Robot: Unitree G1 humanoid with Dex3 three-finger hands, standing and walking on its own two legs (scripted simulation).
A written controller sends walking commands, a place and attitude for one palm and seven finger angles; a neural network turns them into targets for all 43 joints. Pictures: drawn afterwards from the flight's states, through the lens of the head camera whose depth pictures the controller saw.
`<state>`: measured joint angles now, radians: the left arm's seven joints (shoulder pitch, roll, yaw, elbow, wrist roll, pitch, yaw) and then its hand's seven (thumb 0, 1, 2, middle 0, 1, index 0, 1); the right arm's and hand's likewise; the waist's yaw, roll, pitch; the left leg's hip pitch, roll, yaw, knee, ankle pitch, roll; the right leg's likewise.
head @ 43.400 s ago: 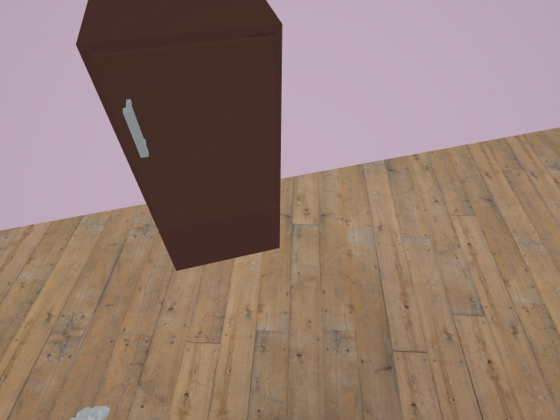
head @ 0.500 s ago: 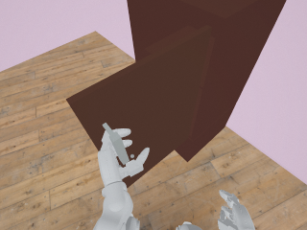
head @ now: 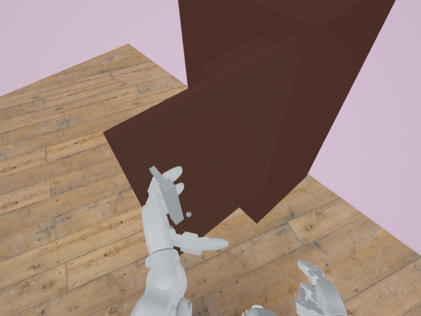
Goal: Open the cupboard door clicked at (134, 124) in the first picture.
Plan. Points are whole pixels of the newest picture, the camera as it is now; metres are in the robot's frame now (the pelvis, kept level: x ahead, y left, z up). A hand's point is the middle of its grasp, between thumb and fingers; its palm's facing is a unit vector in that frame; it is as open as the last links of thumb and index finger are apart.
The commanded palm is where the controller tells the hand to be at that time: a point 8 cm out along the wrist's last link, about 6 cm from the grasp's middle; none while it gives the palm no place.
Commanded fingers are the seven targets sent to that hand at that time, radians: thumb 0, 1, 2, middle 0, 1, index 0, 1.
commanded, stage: slide the hand sideways off the handle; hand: left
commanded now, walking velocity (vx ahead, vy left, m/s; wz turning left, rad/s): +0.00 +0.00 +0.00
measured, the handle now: (166, 196) +0.33 +0.10 +0.05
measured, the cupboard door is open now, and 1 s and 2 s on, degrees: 88 89 89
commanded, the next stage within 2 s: draw the hand back to the body in 1.26 s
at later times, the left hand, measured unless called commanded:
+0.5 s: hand (190, 235) +0.26 +0.05 +0.04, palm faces -0.12 -0.99 +0.03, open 16.0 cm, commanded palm +0.23 +0.12 +0.04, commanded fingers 0.00 -0.50 0.30 -0.15 -0.30 -0.15 -0.30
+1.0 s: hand (156, 258) +0.22 +0.10 +0.04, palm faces -0.04 -1.00 +0.00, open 16.1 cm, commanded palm +0.18 +0.16 +0.04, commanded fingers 0.00 -0.50 0.30 -0.15 -0.30 -0.15 -0.30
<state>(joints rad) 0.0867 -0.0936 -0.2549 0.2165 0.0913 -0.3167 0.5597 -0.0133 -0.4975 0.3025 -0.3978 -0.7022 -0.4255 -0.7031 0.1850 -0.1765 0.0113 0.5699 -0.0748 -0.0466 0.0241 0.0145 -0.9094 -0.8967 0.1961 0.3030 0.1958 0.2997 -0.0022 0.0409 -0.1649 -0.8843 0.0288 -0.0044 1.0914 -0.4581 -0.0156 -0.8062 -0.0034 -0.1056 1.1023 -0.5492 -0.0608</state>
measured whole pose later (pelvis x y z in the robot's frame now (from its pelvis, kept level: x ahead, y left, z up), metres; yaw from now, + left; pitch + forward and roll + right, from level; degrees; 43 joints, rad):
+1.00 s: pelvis +0.01 +0.01 -0.02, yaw -1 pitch +16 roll -1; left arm 0.49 0.10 -0.18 -0.15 -0.06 -0.41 0.02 -0.02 -0.50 0.30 -0.18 -0.31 -0.20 -0.32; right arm 0.22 -0.21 0.01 0.40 -0.01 -0.03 0.00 0.01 -0.91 -0.90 0.20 0.30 0.20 0.30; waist 0.01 0.04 -0.14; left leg -0.95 0.03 0.01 1.19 -0.52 0.01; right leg -0.87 -0.01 -0.09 1.18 -0.59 -0.04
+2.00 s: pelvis +0.02 +0.03 +0.04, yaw -1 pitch +6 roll -2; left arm 0.65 0.30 0.07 -0.44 -0.09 -0.09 0.04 -0.01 -0.34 0.37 -0.16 -0.30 -0.16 -0.30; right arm 0.27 -0.22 0.04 0.43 0.03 -0.06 -0.11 0.02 -0.91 -0.90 0.20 0.30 0.20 0.30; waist 0.04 0.07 -0.12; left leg -0.60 0.02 0.02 0.91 -0.43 0.03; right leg -0.50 0.00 -0.07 0.86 -0.47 -0.01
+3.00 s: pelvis +0.02 +0.02 +0.09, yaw -2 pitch -5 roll -1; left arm 0.48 0.34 0.33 -0.39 -0.08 -0.08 0.12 0.01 0.88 0.90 -0.21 -0.30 -0.21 -0.30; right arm 0.20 -0.24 0.02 0.64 0.01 -0.10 -0.09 0.02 -0.91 -0.90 0.20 0.30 0.20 0.30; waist 0.07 0.07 0.03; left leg -0.12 0.02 0.05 0.42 -0.22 0.01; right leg -0.04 0.02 -0.04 0.38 -0.25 -0.02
